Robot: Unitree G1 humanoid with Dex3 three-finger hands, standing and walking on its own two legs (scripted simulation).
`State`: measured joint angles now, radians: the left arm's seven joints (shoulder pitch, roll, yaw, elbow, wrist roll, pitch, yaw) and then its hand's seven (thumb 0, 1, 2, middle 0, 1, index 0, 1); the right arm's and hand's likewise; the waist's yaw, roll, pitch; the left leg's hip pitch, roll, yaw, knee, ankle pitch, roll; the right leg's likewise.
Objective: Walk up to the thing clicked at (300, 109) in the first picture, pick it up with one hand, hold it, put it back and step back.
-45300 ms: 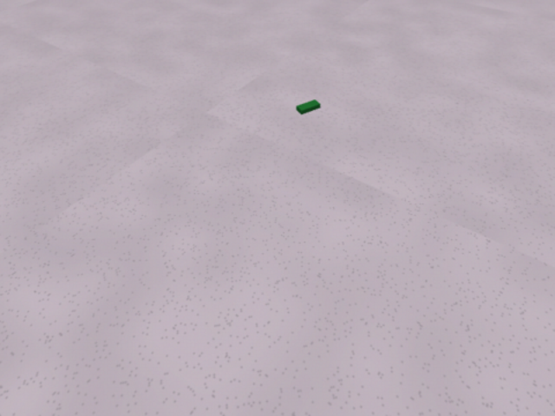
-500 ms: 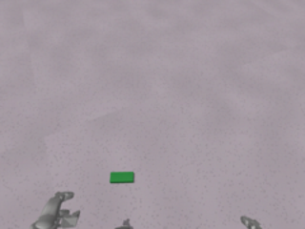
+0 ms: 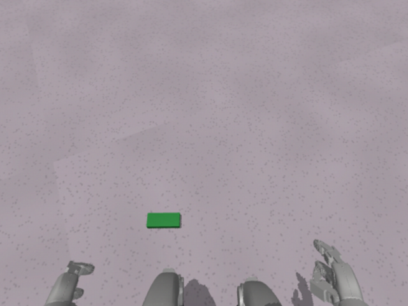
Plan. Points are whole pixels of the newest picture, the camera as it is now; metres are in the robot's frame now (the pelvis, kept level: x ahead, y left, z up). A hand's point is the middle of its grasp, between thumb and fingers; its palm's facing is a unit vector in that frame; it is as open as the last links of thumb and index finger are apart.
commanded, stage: rise first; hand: left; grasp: from above
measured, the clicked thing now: (163, 220) +0.45 +0.20 -0.68
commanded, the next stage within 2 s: none
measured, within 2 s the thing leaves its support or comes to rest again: neither
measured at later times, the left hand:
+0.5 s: hand (113, 267) +0.22 +0.27 -0.31, palm faces -0.43 -0.50 -0.75, open 14.2 cm
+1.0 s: hand (134, 236) +0.33 +0.26 -0.45, palm faces -0.47 -0.10 -0.88, open 14.0 cm
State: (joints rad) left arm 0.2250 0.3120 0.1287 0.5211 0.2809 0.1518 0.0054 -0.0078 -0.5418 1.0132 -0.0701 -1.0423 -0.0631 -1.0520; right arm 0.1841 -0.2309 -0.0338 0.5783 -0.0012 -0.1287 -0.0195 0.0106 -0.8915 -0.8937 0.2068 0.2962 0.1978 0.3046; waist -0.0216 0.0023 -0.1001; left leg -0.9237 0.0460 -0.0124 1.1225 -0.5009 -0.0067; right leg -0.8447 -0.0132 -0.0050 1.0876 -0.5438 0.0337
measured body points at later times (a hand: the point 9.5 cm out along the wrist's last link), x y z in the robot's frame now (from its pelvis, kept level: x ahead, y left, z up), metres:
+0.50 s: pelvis -0.05 +0.00 -0.17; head +0.13 +0.01 +0.24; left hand +0.24 +0.30 -0.27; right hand +0.15 -0.27 -0.28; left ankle +0.02 +0.12 -0.66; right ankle -0.01 -0.14 -0.66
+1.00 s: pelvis -0.10 -0.01 -0.30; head +0.12 +0.02 +0.09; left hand +0.35 +0.26 -0.40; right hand -0.04 -0.29 -0.42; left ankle +0.02 +0.12 -0.66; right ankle -0.01 -0.14 -0.66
